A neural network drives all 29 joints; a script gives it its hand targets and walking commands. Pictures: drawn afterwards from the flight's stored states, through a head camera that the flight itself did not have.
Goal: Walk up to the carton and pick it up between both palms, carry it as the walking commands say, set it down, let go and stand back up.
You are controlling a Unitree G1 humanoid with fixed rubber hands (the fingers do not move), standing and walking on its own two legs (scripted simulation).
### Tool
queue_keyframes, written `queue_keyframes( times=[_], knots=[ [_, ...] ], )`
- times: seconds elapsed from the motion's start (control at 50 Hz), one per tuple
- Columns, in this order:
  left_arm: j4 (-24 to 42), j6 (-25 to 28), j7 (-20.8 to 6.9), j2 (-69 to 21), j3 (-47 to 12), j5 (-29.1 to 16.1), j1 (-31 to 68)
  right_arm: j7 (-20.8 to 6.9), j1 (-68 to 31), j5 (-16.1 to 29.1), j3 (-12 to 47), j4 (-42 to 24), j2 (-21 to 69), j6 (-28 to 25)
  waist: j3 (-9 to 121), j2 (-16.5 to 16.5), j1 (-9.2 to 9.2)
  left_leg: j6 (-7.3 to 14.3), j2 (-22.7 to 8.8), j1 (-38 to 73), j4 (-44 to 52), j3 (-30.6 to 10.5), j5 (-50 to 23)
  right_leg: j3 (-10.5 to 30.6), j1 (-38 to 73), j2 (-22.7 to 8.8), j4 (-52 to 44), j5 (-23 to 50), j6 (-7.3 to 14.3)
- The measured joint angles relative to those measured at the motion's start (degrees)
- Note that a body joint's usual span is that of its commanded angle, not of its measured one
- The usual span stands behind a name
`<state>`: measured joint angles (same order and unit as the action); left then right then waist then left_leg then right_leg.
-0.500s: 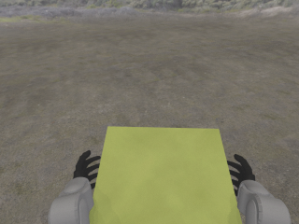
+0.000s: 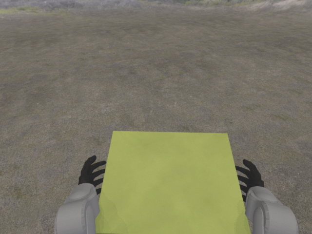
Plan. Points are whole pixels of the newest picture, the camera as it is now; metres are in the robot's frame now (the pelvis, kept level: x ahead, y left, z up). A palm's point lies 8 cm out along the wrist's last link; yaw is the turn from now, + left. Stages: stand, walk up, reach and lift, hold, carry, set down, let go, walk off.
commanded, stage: carry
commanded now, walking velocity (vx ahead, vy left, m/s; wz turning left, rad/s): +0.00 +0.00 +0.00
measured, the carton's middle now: (168, 188) +0.28 +0.00 +0.02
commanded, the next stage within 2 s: hold in 1.30 s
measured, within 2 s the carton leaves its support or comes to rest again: neither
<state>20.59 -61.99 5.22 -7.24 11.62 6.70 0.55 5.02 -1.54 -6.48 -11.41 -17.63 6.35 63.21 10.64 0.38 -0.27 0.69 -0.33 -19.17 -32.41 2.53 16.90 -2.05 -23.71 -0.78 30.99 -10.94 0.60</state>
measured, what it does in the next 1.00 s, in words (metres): stands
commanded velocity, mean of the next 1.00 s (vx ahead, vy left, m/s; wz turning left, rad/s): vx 0.00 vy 0.00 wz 0.00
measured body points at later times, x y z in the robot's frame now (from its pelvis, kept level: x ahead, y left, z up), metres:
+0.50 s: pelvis +0.01 +0.00 +0.00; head -0.03 +0.00 +0.45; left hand +0.26 +0.19 +0.07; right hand +0.26 -0.19 +0.06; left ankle +0.00 +0.11 -0.73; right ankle +0.05 -0.11 -0.73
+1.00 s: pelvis +0.01 +0.00 +0.00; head -0.02 +0.00 +0.45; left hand +0.27 +0.19 +0.07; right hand +0.26 -0.19 +0.06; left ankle +0.00 +0.11 -0.73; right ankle +0.05 -0.11 -0.73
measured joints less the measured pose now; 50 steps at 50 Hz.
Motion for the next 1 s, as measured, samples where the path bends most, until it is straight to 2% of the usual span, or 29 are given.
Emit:
queue_keyframes(
  times=[0.36,1.0],
  knots=[
    [-3.0,2.0,-0.4,0.0,0.2,0.8,0.9,-0.4,-0.6,-0.8,-0.2,2.8,-0.1,-2.2,-0.6,0.0,0.07,0.0,-0.2,0.6,0.0,0.4,0.5,0.0,0.4,-0.1,0.0,-0.4,-0.1],
    [-4.8,4.7,-1.1,0.0,0.5,1.0,1.5,-0.6,-0.5,-1.3,-0.6,3.8,0.5,-5.1,-1.9,0.0,0.08,-0.1,-0.7,1.4,0.0,1.0,1.0,-0.2,1.0,0.0,0.2,-0.9,-0.1]
  ],
)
